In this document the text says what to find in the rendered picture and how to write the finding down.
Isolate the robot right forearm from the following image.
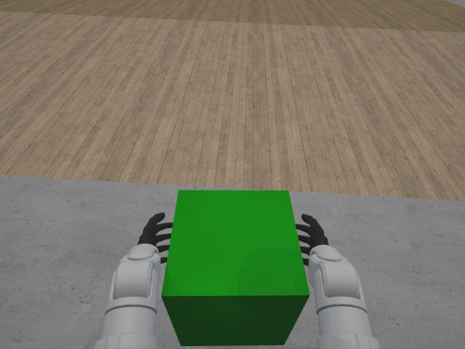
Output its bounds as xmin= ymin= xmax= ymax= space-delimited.
xmin=309 ymin=245 xmax=381 ymax=349

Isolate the carton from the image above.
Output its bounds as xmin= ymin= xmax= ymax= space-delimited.
xmin=161 ymin=190 xmax=310 ymax=346

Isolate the robot left hand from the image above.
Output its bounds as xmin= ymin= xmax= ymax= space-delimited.
xmin=137 ymin=212 xmax=173 ymax=264

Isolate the robot right hand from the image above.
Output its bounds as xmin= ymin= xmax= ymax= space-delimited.
xmin=296 ymin=214 xmax=328 ymax=266

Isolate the robot left forearm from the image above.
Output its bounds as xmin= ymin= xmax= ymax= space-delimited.
xmin=94 ymin=244 xmax=161 ymax=349

